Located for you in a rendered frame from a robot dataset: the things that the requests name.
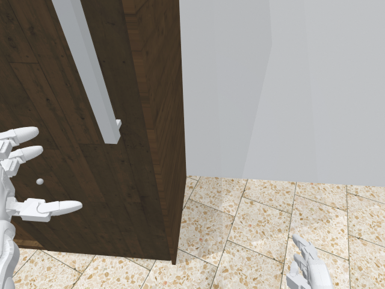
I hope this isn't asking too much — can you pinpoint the handle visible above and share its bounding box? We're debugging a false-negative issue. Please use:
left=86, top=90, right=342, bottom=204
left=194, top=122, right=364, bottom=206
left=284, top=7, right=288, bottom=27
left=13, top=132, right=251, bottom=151
left=52, top=0, right=122, bottom=144

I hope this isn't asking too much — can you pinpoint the right robot hand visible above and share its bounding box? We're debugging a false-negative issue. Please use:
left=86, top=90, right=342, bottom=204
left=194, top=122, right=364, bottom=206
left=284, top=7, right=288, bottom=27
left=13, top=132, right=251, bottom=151
left=286, top=234, right=334, bottom=289

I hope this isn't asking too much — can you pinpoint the wardrobe door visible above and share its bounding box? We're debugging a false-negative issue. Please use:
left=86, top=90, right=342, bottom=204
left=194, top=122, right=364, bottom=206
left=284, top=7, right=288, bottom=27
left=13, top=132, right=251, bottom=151
left=0, top=0, right=171, bottom=261
left=10, top=218, right=36, bottom=241

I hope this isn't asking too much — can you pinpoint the left robot hand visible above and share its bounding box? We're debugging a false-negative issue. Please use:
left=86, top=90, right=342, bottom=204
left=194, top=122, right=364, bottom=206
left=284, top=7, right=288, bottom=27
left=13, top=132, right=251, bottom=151
left=0, top=126, right=82, bottom=222

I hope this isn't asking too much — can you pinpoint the left robot forearm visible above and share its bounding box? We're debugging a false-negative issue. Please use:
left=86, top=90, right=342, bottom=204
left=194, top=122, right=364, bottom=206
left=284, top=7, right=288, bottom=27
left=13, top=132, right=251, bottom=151
left=0, top=220, right=20, bottom=289

